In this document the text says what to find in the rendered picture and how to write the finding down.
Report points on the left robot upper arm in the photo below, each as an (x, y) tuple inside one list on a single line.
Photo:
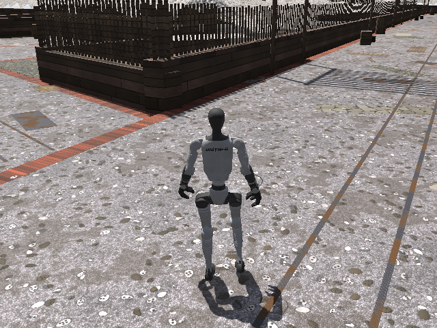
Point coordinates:
[(192, 156)]

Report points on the robot right forearm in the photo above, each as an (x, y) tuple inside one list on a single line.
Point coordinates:
[(252, 181)]

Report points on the robot right thigh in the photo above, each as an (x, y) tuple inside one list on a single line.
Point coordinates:
[(235, 201)]

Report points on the left robot hand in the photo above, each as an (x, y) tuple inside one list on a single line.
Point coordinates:
[(182, 194)]

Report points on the humanoid robot torso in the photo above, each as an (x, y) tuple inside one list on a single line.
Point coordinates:
[(217, 164)]

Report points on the robot left forearm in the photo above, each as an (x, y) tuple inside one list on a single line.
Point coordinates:
[(184, 180)]

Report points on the right robot upper arm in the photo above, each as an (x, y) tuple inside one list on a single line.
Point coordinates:
[(242, 155)]

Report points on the right robot hand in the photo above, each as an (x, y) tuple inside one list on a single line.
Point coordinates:
[(256, 196)]

